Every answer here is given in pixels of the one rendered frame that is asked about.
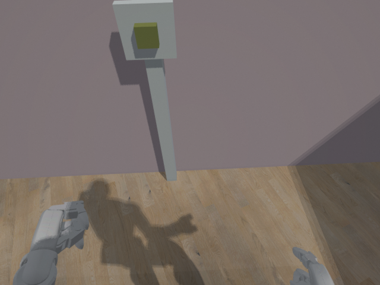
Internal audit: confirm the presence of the button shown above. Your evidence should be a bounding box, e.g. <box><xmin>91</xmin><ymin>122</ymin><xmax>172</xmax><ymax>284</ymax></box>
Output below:
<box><xmin>134</xmin><ymin>23</ymin><xmax>160</xmax><ymax>49</ymax></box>

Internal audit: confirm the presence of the left robot hand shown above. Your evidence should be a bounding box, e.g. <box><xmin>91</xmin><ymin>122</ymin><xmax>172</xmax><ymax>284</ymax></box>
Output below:
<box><xmin>30</xmin><ymin>201</ymin><xmax>89</xmax><ymax>254</ymax></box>

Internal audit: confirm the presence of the robot left forearm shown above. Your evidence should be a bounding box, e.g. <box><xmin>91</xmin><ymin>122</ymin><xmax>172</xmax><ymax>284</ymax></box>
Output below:
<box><xmin>12</xmin><ymin>249</ymin><xmax>58</xmax><ymax>285</ymax></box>

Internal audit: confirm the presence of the right robot hand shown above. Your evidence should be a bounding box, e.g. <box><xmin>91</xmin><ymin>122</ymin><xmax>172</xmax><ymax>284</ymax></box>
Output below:
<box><xmin>290</xmin><ymin>247</ymin><xmax>334</xmax><ymax>285</ymax></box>

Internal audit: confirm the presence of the panel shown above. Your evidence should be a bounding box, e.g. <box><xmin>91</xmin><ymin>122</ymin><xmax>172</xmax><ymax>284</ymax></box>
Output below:
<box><xmin>112</xmin><ymin>0</ymin><xmax>177</xmax><ymax>181</ymax></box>

